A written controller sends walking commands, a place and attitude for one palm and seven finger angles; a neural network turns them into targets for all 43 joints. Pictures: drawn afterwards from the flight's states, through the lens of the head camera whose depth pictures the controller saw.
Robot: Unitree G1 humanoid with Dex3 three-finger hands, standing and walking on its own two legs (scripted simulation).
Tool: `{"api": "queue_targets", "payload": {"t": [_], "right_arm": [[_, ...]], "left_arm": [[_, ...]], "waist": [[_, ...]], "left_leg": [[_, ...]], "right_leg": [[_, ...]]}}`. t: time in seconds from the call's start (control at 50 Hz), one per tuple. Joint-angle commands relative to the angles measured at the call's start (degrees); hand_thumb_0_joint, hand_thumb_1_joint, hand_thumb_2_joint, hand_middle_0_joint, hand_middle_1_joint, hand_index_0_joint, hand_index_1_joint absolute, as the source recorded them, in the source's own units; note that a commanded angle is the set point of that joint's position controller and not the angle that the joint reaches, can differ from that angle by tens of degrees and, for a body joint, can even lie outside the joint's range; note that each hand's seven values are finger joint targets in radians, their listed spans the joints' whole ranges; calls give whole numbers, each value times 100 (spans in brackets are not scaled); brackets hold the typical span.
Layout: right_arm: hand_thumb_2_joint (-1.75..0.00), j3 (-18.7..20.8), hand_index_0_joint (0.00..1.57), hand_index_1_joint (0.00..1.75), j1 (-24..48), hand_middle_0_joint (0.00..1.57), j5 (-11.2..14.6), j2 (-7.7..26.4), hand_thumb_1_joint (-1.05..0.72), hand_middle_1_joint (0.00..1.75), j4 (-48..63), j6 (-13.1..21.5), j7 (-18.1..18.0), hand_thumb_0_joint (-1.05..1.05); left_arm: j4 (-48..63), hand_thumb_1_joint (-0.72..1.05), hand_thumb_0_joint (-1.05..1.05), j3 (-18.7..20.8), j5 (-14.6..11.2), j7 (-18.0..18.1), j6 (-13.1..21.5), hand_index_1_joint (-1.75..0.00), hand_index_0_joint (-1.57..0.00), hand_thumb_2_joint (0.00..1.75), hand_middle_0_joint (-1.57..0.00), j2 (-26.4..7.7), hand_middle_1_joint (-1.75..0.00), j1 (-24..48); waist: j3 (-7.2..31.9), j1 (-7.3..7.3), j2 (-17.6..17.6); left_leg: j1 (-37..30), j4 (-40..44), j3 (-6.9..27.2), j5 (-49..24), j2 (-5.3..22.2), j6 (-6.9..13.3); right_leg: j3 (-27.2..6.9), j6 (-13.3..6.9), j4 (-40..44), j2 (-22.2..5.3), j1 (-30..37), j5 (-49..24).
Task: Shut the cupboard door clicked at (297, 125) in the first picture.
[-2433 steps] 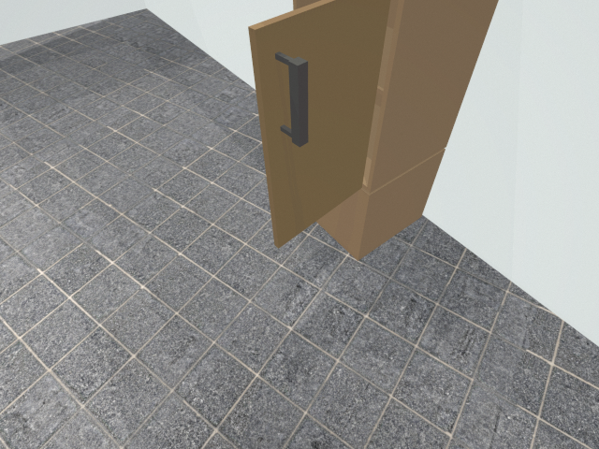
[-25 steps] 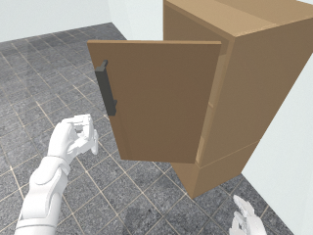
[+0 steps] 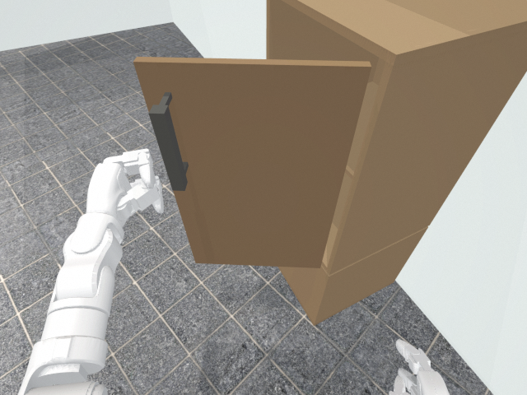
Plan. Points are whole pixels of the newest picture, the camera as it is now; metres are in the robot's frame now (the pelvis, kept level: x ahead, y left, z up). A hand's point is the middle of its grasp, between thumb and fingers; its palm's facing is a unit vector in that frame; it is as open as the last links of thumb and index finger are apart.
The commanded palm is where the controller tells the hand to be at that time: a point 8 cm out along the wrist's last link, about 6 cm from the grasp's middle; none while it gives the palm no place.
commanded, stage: bring the fist close to the handle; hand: left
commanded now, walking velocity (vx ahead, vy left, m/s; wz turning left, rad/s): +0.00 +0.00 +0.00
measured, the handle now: (173, 143) +0.49 +0.19 +0.13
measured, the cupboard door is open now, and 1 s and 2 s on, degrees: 60 55 39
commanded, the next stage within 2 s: push the door shut along its arc in 0.50 s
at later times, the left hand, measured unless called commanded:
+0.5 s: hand (163, 181) +0.39 +0.18 +0.13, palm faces +0.06 -1.00 +0.00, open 3.1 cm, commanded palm +0.37 +0.23 +0.13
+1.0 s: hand (171, 161) +0.43 +0.18 +0.13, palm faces -0.05 -1.00 -0.01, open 3.3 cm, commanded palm +0.42 +0.22 +0.13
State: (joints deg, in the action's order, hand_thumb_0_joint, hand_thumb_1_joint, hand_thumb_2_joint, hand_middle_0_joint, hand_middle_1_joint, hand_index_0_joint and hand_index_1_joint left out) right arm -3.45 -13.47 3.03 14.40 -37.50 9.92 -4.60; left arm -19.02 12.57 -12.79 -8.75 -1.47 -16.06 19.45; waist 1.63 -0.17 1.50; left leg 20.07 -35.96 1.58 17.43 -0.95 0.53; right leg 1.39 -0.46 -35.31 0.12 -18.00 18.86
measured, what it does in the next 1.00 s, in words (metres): stands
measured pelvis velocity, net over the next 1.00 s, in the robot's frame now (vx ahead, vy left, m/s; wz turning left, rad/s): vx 0.00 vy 0.00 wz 0.00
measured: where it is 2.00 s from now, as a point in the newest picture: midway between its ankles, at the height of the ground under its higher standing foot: outside the picture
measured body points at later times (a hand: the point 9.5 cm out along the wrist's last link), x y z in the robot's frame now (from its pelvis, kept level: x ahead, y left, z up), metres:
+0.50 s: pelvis +0.01 +0.00 +0.00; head +0.02 -0.02 +0.45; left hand +0.38 +0.24 +0.13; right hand +0.12 -0.26 -0.11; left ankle +0.01 +0.11 -0.73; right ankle +0.00 -0.11 -0.73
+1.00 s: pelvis +0.00 +0.00 -0.01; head +0.03 +0.00 +0.44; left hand +0.43 +0.24 +0.14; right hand +0.10 -0.26 -0.11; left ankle +0.01 +0.11 -0.73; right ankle +0.00 -0.11 -0.73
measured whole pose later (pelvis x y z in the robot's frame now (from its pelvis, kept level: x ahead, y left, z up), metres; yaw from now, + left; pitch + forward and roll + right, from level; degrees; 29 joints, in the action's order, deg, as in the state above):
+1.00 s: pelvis +0.00 +0.00 -0.01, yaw +0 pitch +6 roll -1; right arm -2.7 -17.0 3.4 15.6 -38.2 5.5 -4.2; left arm -49.4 13.8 -11.7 -15.5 7.7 -22.0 40.7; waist 2.0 2.9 1.5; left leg 26.6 -39.0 1.9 18.1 -0.7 0.6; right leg 1.8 -0.5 -37.6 0.4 -24.1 19.2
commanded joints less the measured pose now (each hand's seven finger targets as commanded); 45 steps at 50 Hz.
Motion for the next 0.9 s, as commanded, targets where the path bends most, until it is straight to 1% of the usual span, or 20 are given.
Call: {"api": "queue_targets", "payload": {"t": [0.0, 0.04, 0.08, 0.12, 0.2, 0.22, 0.26, 0.3, 0.32, 0.38, 0.42, 0.48, 0.52, 0.6, 0.68, 0.72, 0.76, 0.8, 0.82, 0.88], "right_arm": [[-90, 328, 20, 30, 259, 20, 35, 730, -90, 30, 740, 184, -69, 0], [-90, 336, 20, 30, 183, 20, 53, 774, -90, 30, 717, 99, -69, 0], [-90, 353, 20, 30, 146, 20, 54, 768, -90, 30, 711, 66, -65, 0], [-90, 376, 20, 30, 74, 20, 20, 804, -90, 30, 755, 14, -42, 0], [-90, 412, 20, 30, 10, 20, -3, 745, -90, 30, 863, 13, 57, 0], [-90, 423, 20, 30, -55, 20, -28, 788, -90, 30, 853, -19, 68, 0], [-90, 434, 20, 30, -27, 20, -10, 740, -90, 30, 914, -48, 107, 0], [-90, 442, 20, 30, -17, 20, 10, 753, -90, 30, 891, -71, 116, 0], [-90, 453, 20, 30, -54, 20, 5, 799, -90, 30, 875, -116, 99, 0], [-90, 444, 20, 30, 22, 20, 53, 769, -90, 30, 887, -165, 63, 0], [-90, 447, 20, 30, 32, 20, 45, 806, -90, 30, 879, -209, 4, 0], [-90, 434, 20, 30, 72, 20, 58, 744, -90, 30, 879, -157, -21, 0], [-90, 438, 20, 30, 13, 20, 41, 762, -90, 30, 846, -138, -37, 0], [-90, 411, 20, 30, 34, 20, 63, 782, -90, 30, 799, -147, -41, 0], [-90, 389, 20, 30, -12, 20, 84, 819, -90, 30, 751, -216, -50, 0], [-90, 388, 20, 30, -73, 20, 60, 866, -90, 30, 732, -261, -70, 0], [-90, 369, 20, 30, -35, 20, 61, 808, -90, 30, 798, -237, -55, 0], [-90, 381, 20, 30, -134, 20, 39, 842, -90, 30, 744, -213, -57, 0], [-90, 379, 20, 30, -224, 20, 30, 882, -90, 30, 694, -245, -67, 0], [-90, 385, 20, 30, -269, 20, 64, 879, -90, 30, 622, -228, -48, 0]], "left_arm": [[608, 90, 0, 218, -14, -46, 422, -150, -130, 90, -130, -994, -150, 2540], [208, 90, 0, 296, -7, -75, 374, -150, -130, 90, -130, -1132, -150, 2728], [60, 90, 0, 185, 13, -72, 393, -150, -130, 90, -130, -1046, -150, 3242], [-63, 90, 0, 560, 26, -11, 468, -150, -130, 90, -130, -1387, -150, 2922], [284, 90, 0, 487, 17, 38, 796, -150, -130, 90, -130, -1182, -150, 2785], [173, 90, 0, 716, 22, 62, 851, -150, -130, 90, -130, -1439, -150, 2544], [502, 90, 0, 545, 26, 36, 960, -150, -130, 90, -130, -1228, -150, 2518], [373, 90, 0, 580, 4, 20, 918, -150, -130, 90, -130, -1232, -150, 2427], [235, 90, 0, 778, 21, 23, 879, -150, -130, 90, -130, -1482, -150, 2219], [245, 90, 0, 556, 11, -26, 754, -150, -130, 90, -130, -1274, -150, 2628], [282, 90, 0, 750, 6, -26, 745, -150, -130, 90, -130, -1572, -150, 2731], [570, 90, 0, 422, -20, -93, 860, -150, -130, 90, -130, -1271, -150, 3159], [448, 90, 0, 393, -62, -124, 926, -150, -130, 90, -130, -1246, -150, 3111], [-90, 90, 0, 439, -83, -208, 858, -150, -130, 90, -130, -1259, -150, 2900], [-596, 90, 0, 331, 29, -284, 742, -150, -130, 90, -130, -1373, -150, 3642], [-730, 90, 0, 561, 47, -311, 804, -150, -130, 90, -130, -1738, -150, 3897], [-638, 90, 0, 321, 23, -391, 954, -150, -130, 90, -130, -1487, -150, 4306], [-840, 90, 0, 464, -28, -477, 1123, -150, -130, 90, -130, -1664, -150, 4421], [-1120, 90, 0, 531, -31, -523, 1159, -150, -130, 90, -130, -1800, -150, 4380], [-1459, 90, 0, 225, -1, -681, 1296, -150, -130, 90, -130, -1589, -150, 5008]], "waist": [[1343, 135, 59], [1309, 170, -223], [1420, 221, -74], [1669, 49, -49], [2110, -16, 13], [2083, -64, -178], [2132, -48, -121], [1778, 0, -173], [1660, -43, -341], [1330, 103, -211], [1403, 117, -212], [1701, 186, 223], [1741, 227, -56], [1586, 171, -96], [1260, 335, -117], [1427, 317, -107], [1689, 365, 120], [1919, 358, 12], [1822, 399, -204], [1699, 544, 100]], "left_leg": [[-676, 412, 31, -1131, 22, 80], [-492, 406, 21, -1026, 24, 101], [-549, 374, 31, -1071, 16, 94], [-541, 355, 33, -1210, 15, 86], [-759, 276, -4, -1717, 22, 80], [-648, 258, -32, -1734, 31, 101], [-665, 273, -84, -1917, 22, 110], [-547, 302, -127, -1753, 27, 125], [-416, 322, -131, -1636, 37, 137], [-363, 392, -153, -1251, 17, 154], [-390, 381, -163, -1117, 13, 167], [-702, 351, -96, -1189, 10, 145], [-711, 302, -87, -1196, 16, 166], [-521, 343, -70, -1037, -5, 139], [-377, 360, -30, -795, 4, 155], [-376, 307, -31, -816, -13, 167], [-551, 269, -12, -919, -21, 154], [-584, 185, -6, -1091, -11, 149], [-455, 158, -14, -1066, -2, 165], [-436, 128, 21, -935, 1, 147]], "right_leg": [[44, -99, 450, 26, 24, -1413], [19, -71, 486, 12, 41, -1358], [27, -79, 438, 11, -44, -1395], [23, -98, 392, 21, 152, -1479], [28, -109, 244, 50, 365, -2034], [-1, -87, 258, 57, 476, -2110], [-8, -80, 198, 51, 570, -2385], [-15, -58, 273, 61, 432, -2336], [-27, -48, 310, 56, 488, -2229], [-55, -33, 428, 53, 229, -1883], [-99, -24, 487, 41, 290, -1695], [-77, -73, 439, 70, 180, -1679], [-74, -51, 448, 83, 204, -1704], [-53, -57, 430, 56, 136, -1613], [-52, -49, 483, 26, -163, -1307], [-108, -57, 474, 16, -50, -1303], [-92, -79, 403, 28, -87, -1393], [-107, -83, 329, 45, -3, -1614], [-112, -63, 331, 50, 4, -1612], [-94, -79, 295, 54, -333, -1463]]}}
